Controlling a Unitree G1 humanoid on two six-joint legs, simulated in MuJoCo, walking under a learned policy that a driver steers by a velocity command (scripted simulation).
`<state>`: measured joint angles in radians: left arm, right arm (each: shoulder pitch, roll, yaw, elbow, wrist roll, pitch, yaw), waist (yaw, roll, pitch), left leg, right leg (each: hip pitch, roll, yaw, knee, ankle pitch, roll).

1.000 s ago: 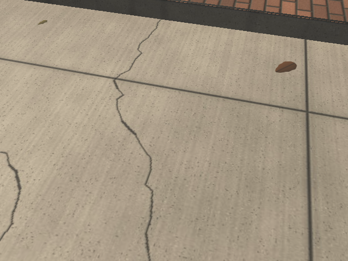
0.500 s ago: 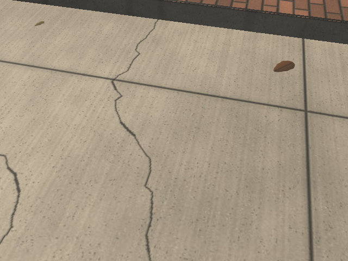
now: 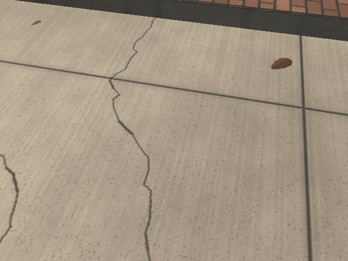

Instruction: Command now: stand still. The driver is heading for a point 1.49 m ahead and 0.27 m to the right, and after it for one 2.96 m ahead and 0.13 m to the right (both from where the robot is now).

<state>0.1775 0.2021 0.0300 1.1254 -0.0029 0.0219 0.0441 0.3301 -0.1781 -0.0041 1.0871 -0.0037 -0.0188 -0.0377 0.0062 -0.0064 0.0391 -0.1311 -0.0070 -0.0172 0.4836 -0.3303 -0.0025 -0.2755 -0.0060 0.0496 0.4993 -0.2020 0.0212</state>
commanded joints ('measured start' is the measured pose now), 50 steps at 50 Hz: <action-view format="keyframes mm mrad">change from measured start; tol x16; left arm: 1 22 98 12 -24 0 -6 3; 31 0 36 1 -79 -21 -86 -28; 37 524 249 71 38 -19 -130 -56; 41 242 91 11 -55 -6 -144 -64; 50 341 151 9 -71 3 -108 -20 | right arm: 1 82 -88 -13 -8 1 -5 -3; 29 190 -168 -46 -13 31 -16 -13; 50 -353 -72 -35 -271 30 -86 60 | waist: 1 -1 9 19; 32 -15 181 203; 35 90 87 118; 37 154 -330 -33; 40 36 -62 80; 50 65 -71 108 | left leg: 1 -146 18 -10 -118 98 12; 23 -148 16 -4 -113 111 12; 29 -160 193 -279 -272 -531 172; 34 -240 208 -240 -197 -276 160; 36 -433 19 3 289 20 64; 37 -600 -65 8 589 -195 39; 39 -706 51 -97 813 -83 88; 50 -558 85 62 216 323 15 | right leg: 1 100 -11 3 -59 108 -34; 24 106 5 -13 -49 26 -35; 27 -35 61 -69 41 -378 -52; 31 -220 -6 -79 299 -207 -74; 34 56 24 -121 21 -175 -99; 35 207 22 -76 -20 -108 -97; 37 474 -362 674 -345 -300 -307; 38 408 -401 711 -350 -338 -315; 43 296 -203 176 -365 83 -185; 50 196 -187 42 -421 193 -205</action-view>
